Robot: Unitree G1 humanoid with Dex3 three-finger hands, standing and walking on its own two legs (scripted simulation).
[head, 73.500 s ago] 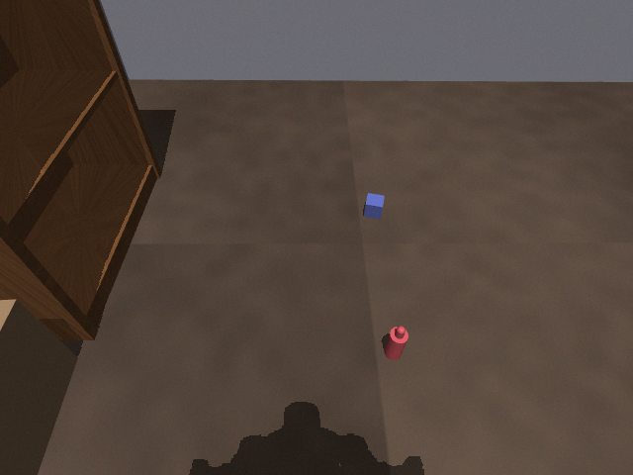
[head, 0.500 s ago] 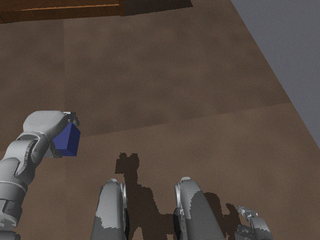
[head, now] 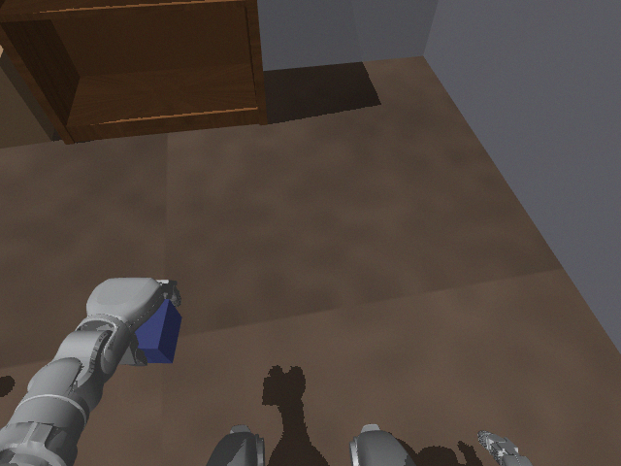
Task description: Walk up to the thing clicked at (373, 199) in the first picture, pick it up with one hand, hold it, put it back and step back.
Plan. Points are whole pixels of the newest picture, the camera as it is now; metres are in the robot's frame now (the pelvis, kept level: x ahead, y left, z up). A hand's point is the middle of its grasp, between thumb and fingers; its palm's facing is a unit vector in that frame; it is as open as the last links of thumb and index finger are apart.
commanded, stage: lift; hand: left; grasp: from above
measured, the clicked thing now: (146, 331) +0.34 +0.23 -0.10
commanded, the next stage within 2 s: hold in 0.16 s
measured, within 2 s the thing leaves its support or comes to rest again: neither
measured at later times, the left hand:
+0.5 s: hand (129, 302) +0.34 +0.23 +0.00, palm faces -0.47 -0.01 -0.88, open 10.2 cm
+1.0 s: hand (130, 304) +0.33 +0.21 +0.02, palm faces -0.46 +0.00 -0.89, open 10.2 cm
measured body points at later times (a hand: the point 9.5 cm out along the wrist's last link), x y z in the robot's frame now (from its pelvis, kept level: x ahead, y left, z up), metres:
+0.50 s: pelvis +0.04 +0.00 +0.05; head +0.07 -0.01 +0.49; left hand +0.36 +0.22 +0.05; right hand +0.15 -0.27 -0.07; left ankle +0.06 +0.12 -0.66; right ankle +0.04 -0.15 -0.66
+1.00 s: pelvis +0.03 -0.01 +0.06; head +0.05 -0.02 +0.51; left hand +0.35 +0.21 +0.07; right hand +0.17 -0.27 -0.06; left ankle +0.06 +0.12 -0.66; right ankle +0.04 -0.15 -0.66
